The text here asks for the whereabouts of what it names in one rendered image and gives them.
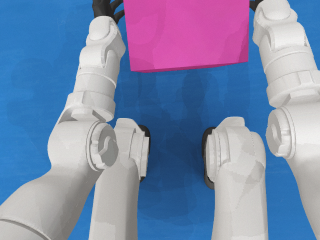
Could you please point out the right robot upper arm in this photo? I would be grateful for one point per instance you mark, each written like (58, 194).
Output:
(293, 132)

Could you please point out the left robot shin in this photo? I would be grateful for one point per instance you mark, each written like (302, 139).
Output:
(128, 123)

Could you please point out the robot right hand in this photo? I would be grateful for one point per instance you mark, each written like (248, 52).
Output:
(253, 4)

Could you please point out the robot right thigh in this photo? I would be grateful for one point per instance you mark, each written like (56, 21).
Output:
(239, 184)

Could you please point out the carton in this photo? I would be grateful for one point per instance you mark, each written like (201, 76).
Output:
(173, 35)

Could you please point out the robot right forearm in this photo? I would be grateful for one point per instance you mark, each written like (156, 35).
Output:
(286, 56)

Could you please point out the robot left hand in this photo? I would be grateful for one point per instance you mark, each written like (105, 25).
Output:
(105, 8)

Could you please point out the robot left forearm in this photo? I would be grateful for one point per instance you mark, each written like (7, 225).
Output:
(96, 80)

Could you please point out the left robot upper arm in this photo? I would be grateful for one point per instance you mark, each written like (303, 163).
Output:
(49, 207)

